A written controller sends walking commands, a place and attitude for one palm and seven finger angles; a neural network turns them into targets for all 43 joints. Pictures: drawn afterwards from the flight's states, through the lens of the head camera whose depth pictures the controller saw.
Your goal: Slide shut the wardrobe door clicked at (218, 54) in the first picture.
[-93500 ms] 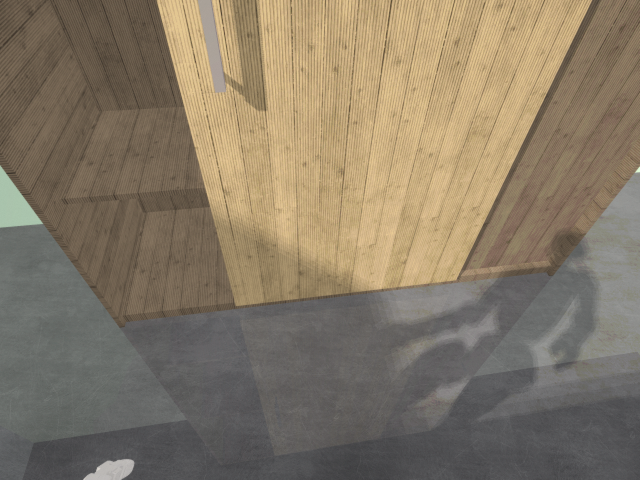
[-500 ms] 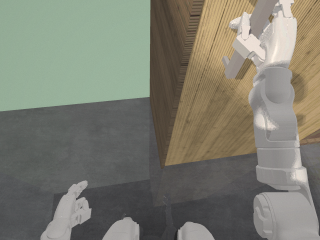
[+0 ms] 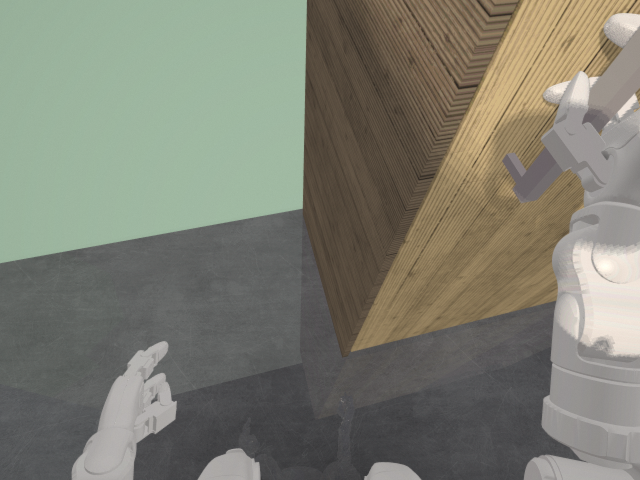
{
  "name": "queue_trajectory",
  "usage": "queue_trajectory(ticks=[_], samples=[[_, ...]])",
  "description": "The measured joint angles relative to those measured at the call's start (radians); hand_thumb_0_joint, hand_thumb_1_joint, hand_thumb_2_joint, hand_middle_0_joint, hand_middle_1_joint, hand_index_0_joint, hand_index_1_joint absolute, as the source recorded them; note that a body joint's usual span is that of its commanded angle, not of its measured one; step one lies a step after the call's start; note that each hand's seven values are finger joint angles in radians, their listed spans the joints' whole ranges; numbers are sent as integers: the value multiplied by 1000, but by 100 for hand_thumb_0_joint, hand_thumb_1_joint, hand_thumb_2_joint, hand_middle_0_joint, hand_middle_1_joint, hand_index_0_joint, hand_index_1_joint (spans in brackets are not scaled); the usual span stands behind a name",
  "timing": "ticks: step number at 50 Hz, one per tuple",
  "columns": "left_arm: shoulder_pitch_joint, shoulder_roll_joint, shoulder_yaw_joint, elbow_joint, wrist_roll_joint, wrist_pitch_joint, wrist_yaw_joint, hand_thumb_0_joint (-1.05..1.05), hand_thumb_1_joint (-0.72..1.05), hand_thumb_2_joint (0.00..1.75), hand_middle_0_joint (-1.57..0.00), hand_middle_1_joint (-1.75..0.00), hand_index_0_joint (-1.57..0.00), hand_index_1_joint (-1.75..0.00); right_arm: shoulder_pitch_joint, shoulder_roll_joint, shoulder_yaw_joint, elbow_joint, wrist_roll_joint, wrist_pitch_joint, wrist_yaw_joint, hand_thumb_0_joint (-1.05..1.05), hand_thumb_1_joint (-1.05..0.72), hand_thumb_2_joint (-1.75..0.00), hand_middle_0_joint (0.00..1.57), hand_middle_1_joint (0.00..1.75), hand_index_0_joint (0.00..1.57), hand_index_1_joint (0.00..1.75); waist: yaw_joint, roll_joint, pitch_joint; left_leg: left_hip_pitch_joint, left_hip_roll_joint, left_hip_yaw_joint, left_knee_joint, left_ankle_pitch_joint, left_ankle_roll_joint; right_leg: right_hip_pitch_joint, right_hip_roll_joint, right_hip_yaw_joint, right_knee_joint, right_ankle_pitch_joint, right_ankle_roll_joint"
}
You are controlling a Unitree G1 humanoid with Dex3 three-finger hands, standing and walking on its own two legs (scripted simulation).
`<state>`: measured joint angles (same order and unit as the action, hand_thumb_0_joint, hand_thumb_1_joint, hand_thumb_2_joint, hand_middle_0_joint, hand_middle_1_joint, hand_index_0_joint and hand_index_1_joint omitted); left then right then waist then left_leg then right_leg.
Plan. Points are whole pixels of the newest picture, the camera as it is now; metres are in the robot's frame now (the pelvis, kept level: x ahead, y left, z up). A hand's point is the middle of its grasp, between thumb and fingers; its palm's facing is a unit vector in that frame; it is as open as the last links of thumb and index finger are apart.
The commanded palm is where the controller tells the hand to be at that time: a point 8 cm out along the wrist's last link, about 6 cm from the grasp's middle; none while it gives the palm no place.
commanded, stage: step sideways, sliding the door along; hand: right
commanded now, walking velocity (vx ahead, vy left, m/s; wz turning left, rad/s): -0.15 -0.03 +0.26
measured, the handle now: (621, 46) +0.40 -0.25 +0.28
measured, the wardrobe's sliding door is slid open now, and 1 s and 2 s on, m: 0.00 0.00 0.00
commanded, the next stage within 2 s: stop walking and hold the door there in 1.72 s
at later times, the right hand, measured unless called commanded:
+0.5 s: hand (564, 129) +0.36 -0.22 +0.23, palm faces +0.39 +0.92 +0.00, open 7.2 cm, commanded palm +0.32 -0.19 +0.23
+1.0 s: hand (588, 131) +0.36 -0.25 +0.23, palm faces +0.09 +0.98 -0.15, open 7.3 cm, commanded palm +0.34 -0.27 +0.24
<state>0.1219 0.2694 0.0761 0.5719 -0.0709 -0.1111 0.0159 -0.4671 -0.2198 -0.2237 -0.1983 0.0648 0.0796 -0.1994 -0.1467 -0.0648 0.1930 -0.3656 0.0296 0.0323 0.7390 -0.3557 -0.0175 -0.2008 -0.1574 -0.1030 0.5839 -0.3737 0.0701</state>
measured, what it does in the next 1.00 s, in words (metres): walks ahead: left foot, then left foot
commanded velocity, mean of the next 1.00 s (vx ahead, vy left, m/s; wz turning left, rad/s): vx -0.29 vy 0.11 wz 0.34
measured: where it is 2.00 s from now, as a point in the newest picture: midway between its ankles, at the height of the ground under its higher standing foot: (316, 475)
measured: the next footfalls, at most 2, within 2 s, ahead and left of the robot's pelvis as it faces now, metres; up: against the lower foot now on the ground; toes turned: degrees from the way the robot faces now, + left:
left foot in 0.46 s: +0.18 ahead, +0.08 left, +0.00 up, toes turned +5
left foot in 0.88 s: +0.36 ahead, -0.04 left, +0.00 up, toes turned -13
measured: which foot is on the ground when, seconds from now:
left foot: down 0.00-0.24, up 0.26-0.44, down 0.46-0.62, up 0.64-0.86, down 0.88-1.00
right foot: down 0.00-0.86, up 0.88-0.92, down 0.94-1.00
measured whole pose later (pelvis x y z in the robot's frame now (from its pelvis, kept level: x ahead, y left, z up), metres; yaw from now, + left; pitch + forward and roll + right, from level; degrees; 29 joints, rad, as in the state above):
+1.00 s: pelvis +0.23 -0.13 -0.01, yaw -7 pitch +2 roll +3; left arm 0.02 0.20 -0.07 0.50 0.04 -0.04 -0.03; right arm 0.49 -0.25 0.19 -0.97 -0.02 -0.19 0.03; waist -0.14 -0.02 -0.01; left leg -0.45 -0.11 -0.04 0.60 -0.11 0.03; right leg -0.14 -0.06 -0.15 0.72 -0.55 0.05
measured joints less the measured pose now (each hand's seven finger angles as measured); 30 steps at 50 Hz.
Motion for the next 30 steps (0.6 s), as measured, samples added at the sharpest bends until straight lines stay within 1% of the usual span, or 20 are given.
queue_trajectory(ticks=[2,3,5,6,8,9,10,11,12,13,15,18,21,23,25,26,27,28,29,30], samples=[[16,-12,-15,-14,-2,-13,-13,1,90,89,-19,-30,-20,-30,31,-3,-10,-32,-4,6,-4,-5,-73,-83,50,143,12,124,-4,10,3,37,-5,10,-82,86,6,14,-7,-20,26,-2,4],[21,-17,-25,-20,-3,-17,-17,1,90,89,-19,-30,-20,-30,48,-1,-16,-45,-6,9,-7,-5,-73,-83,50,143,11,123,1,11,0,64,-5,18,-113,93,8,11,-13,-29,57,-5,1],[17,-27,-42,-19,-1,-17,-20,1,90,89,-19,-30,-20,-30,90,12,-29,-71,-14,3,-17,-5,-73,-84,51,144,11,122,18,1,-14,99,-8,37,-144,46,10,-25,-33,-37,140,10,-11],[10,-31,-48,-15,1,-13,-18,1,90,89,-19,-30,-20,-30,112,21,-31,-86,-21,0,-24,-6,-73,-84,51,144,11,122,24,3,-26,100,-3,40,-149,33,11,-57,-29,-26,189,41,-19],[-7,-32,-52,-7,3,-4,-9,1,90,89,-19,-30,-20,-30,156,47,-21,-130,-35,-4,-41,-5,-72,-84,51,144,12,122,28,10,-47,87,9,25,-147,37,12,-105,16,17,241,-29,-29],[-15,-30,-51,-5,5,1,-4,1,90,89,-19,-30,-20,-30,181,63,-10,-159,-40,-4,-47,-5,-72,-84,51,144,12,122,31,10,-55,79,12,13,-143,52,12,-115,38,30,219,-42,-34],[-22,-26,-49,-7,6,7,-2,1,90,89,-20,-30,-20,-30,206,79,5,-192,-46,-3,-53,-5,-72,-83,50,144,13,122,33,5,-63,70,11,6,-131,69,8,-111,48,31,166,23,-38],[-26,-21,-44,-11,7,13,-3,1,90,89,-20,-30,-20,-30,233,95,22,-227,-49,2,-55,-4,-72,-83,50,143,14,121,32,-8,-71,58,4,3,-107,89,-2,-91,42,22,115,112,-45],[-26,-22,-36,-18,8,21,-7,1,90,89,-20,-30,-20,-30,260,106,42,-258,-52,5,-54,-4,-72,-82,49,143,14,120,25,-13,-84,37,-1,-4,-68,103,-7,-65,36,9,80,89,-51],[-22,-26,-28,-30,8,29,-15,1,90,89,-20,-30,-20,-30,285,114,64,-283,-52,2,-48,-4,-72,-81,49,143,13,119,15,-13,-98,12,-5,-14,-10,59,-8,-39,34,-5,50,33,-54],[-15,-35,-25,-60,11,31,-34,1,90,89,-19,-30,-20,-30,333,131,101,-334,-70,-4,-35,-3,-74,-80,48,143,12,116,0,-13,-112,-33,-7,-19,97,-30,0,3,33,-22,6,-53,-56],[-18,-54,-46,-102,16,19,-55,1,90,89,-19,-30,-20,-30,406,158,144,-420,-97,-8,-25,-3,-74,-79,47,142,12,112,-21,-11,-107,-68,-3,8,126,-27,11,56,34,-47,-24,-92,-49],[-24,-75,-81,-138,25,8,-67,1,90,89,-19,-30,-20,-30,483,190,178,-515,-119,0,-17,-2,-74,-79,47,141,14,109,-30,-8,-93,-61,-12,51,22,74,11,81,34,-79,27,-109,-59],[-19,-86,-102,-155,28,3,-70,1,90,89,-19,-30,-20,-30,530,211,205,-567,-132,9,-8,-2,-74,-78,46,141,14,107,-22,-5,-88,-35,-15,73,-54,152,11,76,33,-102,112,-118,-65],[-17,-91,-118,-144,34,4,-64,1,90,89,-20,-30,-20,-30,598,215,232,-596,-123,-12,14,-2,-73,-78,46,141,14,105,-7,-22,-106,13,-8,88,-72,91,8,49,11,-117,220,-109,-66],[-20,-96,-122,-129,36,11,-62,1,90,89,-20,-30,-20,-30,631,210,248,-606,-115,-30,23,-2,-74,-78,46,141,14,105,-5,-21,-119,25,-4,86,-75,66,6,19,5,-117,282,-76,-61],[-24,-98,-125,-112,37,20,-61,1,90,89,-20,-30,-20,-30,663,205,267,-616,-111,-46,33,-2,-74,-78,45,141,14,104,-4,-14,-131,30,-1,70,-74,54,12,-11,7,-106,339,-31,-53],[-28,-97,-126,-95,41,27,-59,1,90,89,-20,-30,-20,-30,697,201,289,-625,-107,-64,44,-2,-74,-78,45,141,13,104,-3,-7,-143,32,0,44,-72,60,9,-27,17,-88,368,7,-42],[-31,-92,-126,-78,46,33,-56,1,90,89,-20,-30,-20,-30,736,196,314,-634,-103,-86,56,-2,-74,-78,45,141,14,104,-2,-1,-157,28,-1,20,-67,75,7,-20,33,-72,347,9,-31],[-33,-87,-123,-65,54,41,-50,1,90,89,-20,-30,-20,-30,778,190,340,-641,-97,-112,68,-1,-74,-78,45,141,14,105,0,1,-173,19,-4,1,-58,101,2,10,48,-64,285,-6,-22]])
